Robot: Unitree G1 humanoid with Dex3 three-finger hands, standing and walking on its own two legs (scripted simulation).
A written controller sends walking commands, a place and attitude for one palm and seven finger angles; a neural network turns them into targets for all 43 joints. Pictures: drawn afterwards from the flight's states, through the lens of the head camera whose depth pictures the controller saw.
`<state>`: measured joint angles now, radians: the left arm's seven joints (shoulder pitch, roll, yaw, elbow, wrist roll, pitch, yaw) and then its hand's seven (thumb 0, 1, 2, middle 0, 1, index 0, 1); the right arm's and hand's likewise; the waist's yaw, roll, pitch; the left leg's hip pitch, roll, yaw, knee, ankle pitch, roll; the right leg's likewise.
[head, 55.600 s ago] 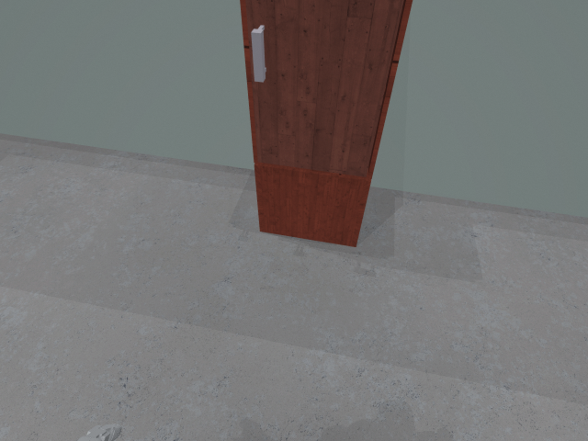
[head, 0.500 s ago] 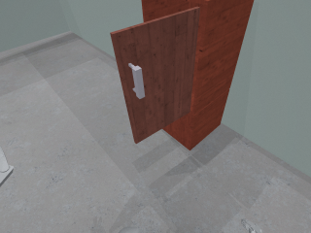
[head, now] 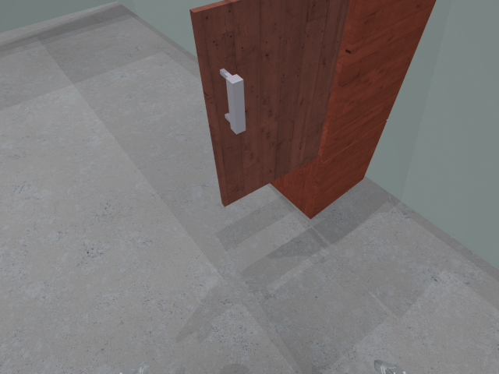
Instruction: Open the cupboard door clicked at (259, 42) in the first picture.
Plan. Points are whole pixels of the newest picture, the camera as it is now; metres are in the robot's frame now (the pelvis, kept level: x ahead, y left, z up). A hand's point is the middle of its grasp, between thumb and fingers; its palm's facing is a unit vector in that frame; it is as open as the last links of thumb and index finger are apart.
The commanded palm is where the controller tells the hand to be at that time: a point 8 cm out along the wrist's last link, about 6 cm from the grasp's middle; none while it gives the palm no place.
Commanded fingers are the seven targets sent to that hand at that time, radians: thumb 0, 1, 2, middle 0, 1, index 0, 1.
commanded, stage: let the arm hang, fingers relaxed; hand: left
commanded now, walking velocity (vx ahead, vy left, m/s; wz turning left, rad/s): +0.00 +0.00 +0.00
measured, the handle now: (231, 101) +0.65 +0.07 +0.07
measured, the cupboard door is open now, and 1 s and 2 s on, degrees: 84 84 84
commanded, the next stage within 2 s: look to check the result in 0.82 s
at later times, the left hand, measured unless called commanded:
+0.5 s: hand out of the picture -0.01 +0.21 -0.15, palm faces +0.01 -0.97 -0.22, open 7.4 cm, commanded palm none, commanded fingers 0.00 0.90 0.90 -0.20 -0.30 -0.20 -0.30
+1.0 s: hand out of the picture -0.03 +0.21 -0.16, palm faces +0.00 -0.98 -0.20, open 7.4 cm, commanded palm none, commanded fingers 0.00 0.90 0.90 -0.20 -0.30 -0.20 -0.30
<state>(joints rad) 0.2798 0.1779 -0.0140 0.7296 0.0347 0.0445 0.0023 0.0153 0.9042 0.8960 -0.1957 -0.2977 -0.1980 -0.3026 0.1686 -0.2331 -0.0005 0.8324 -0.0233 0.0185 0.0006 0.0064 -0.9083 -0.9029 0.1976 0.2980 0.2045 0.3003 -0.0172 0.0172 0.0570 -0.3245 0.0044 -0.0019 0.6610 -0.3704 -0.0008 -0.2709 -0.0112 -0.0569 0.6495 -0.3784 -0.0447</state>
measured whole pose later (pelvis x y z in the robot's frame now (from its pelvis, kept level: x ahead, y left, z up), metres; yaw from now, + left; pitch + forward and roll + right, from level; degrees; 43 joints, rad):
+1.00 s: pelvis -0.02 +0.03 +0.02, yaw -2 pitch -2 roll +0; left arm 0.28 0.14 0.02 1.16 0.01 0.01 0.03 0.01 0.91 0.90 -0.20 -0.30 -0.20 -0.30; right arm 0.30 -0.13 -0.01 1.15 -0.02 0.01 -0.02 0.00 -0.91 -0.90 0.20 0.30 0.20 0.30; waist -0.01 0.02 0.06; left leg -0.20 0.00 0.05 0.40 -0.17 0.02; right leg -0.17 -0.02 -0.02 0.42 -0.21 0.01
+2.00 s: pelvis +0.00 +0.02 +0.02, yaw -1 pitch -1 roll +0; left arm 0.13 0.28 0.02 1.14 0.01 -0.02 0.01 0.01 0.90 0.90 -0.20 -0.30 -0.20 -0.30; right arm 0.13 -0.29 -0.01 1.14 -0.02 0.00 -0.01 0.00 -0.91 -0.90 0.20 0.30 0.20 0.30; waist -0.01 0.02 0.06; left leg -0.13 0.02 0.03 0.32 -0.17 -0.01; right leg -0.09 0.01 -0.04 0.31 -0.20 -0.02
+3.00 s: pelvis +0.02 +0.01 +0.02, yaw -1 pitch -1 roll +0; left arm 0.15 0.26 0.01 1.14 0.01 -0.02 0.02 0.01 0.90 0.90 -0.20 -0.30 -0.20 -0.30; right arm 0.14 -0.27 0.00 1.15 -0.01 0.00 -0.01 0.00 -0.91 -0.90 0.20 0.30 0.21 0.30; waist -0.01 0.00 0.06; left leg -0.10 0.02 0.03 0.30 -0.19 -0.01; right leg -0.05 0.01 -0.04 0.29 -0.21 -0.02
